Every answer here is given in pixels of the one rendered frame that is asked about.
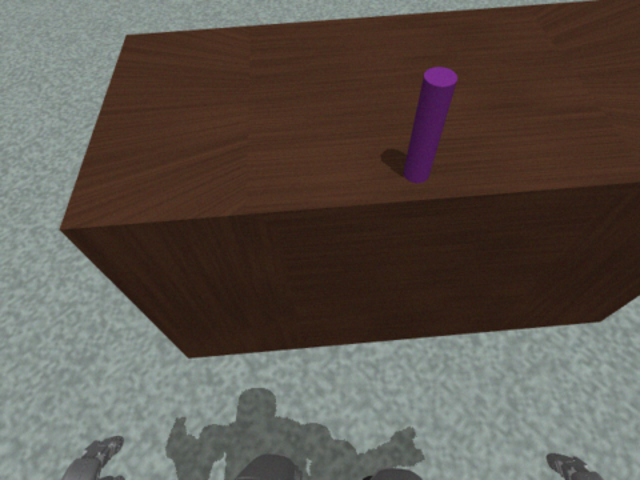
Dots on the can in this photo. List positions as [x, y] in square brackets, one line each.
[434, 101]

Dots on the left robot hand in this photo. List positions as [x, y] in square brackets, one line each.
[94, 458]

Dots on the right robot hand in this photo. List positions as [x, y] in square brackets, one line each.
[571, 468]

